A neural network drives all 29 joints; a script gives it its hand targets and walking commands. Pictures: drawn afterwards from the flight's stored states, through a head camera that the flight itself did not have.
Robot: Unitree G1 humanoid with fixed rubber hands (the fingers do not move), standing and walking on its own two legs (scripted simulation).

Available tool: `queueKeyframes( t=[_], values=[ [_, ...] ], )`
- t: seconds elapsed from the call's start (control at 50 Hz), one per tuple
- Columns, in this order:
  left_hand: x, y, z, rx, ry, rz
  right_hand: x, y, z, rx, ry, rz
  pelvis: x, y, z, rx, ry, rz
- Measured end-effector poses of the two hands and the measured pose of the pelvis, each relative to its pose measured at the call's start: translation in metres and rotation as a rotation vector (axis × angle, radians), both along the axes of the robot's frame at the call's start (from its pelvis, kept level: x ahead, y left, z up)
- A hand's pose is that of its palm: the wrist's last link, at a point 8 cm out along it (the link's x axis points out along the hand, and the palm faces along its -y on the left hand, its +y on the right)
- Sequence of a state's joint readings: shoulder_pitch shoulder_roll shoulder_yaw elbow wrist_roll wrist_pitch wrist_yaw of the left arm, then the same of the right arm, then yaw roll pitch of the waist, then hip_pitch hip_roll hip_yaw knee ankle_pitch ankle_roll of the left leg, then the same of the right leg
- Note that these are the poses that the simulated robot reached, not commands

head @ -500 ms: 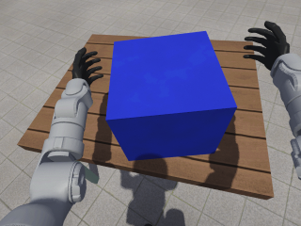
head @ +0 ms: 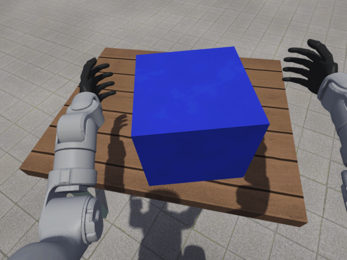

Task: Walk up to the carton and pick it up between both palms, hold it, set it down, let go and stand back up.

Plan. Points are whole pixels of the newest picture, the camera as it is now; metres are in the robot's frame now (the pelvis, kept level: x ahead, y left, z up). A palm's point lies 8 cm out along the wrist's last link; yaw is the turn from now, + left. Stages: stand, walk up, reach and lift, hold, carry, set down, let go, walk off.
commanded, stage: set down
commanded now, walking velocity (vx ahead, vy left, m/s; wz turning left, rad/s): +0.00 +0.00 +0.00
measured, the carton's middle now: (190, 117) +0.48 +0.07 +0.01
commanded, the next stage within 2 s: none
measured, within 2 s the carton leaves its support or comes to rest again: neither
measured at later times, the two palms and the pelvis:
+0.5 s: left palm (101, 124) +0.33 +0.25 +0.12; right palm (324, 121) +0.42 -0.22 +0.11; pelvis -0.01 +0.00 +0.00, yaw +0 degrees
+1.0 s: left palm (108, 150) +0.30 +0.23 +0.08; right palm (332, 159) +0.36 -0.25 +0.06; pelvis +0.01 +0.00 +0.00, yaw -1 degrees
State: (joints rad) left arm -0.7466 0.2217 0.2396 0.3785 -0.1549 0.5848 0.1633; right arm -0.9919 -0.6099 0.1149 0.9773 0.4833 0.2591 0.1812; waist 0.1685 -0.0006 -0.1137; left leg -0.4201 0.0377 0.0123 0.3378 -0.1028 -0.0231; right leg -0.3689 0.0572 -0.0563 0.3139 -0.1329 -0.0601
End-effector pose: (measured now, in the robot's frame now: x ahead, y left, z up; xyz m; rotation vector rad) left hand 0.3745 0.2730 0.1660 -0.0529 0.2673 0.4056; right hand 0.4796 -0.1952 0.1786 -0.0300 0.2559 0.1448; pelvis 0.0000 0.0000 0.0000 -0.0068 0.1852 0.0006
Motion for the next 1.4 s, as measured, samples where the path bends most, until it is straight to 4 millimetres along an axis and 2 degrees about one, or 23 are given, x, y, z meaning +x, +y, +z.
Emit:
queueKeyframes(
  t=[0.12,0.32,0.64,1.04,1.4],
  values=[
    [-0.012,-0.006,-0.016,0.000,0.014,-0.009,-0.017,-0.008,-0.022,-0.002,0.012,0.002,-0.006,0.002,-0.001,-0.001,0.000,-0.005],
    [-0.025,-0.018,-0.030,0.005,0.026,-0.030,-0.040,-0.017,-0.048,-0.008,0.025,0.006,-0.012,0.002,-0.002,0.001,-0.004,-0.009],
    [-0.052,-0.029,-0.061,0.007,0.025,-0.027,-0.073,-0.032,-0.083,-0.026,0.025,0.007,-0.004,-0.005,-0.001,0.007,-0.044,-0.005],
    [-0.078,-0.041,-0.094,0.041,0.019,-0.029,-0.125,-0.052,-0.118,-0.046,0.023,0.001,0.011,-0.005,0.001,0.010,-0.102,-0.016],
    [-0.107,-0.052,-0.125,0.060,0.029,-0.038,-0.170,-0.057,-0.145,-0.045,0.036,-0.011,0.017,-0.002,0.000,0.009,-0.146,-0.023]
  ],
)
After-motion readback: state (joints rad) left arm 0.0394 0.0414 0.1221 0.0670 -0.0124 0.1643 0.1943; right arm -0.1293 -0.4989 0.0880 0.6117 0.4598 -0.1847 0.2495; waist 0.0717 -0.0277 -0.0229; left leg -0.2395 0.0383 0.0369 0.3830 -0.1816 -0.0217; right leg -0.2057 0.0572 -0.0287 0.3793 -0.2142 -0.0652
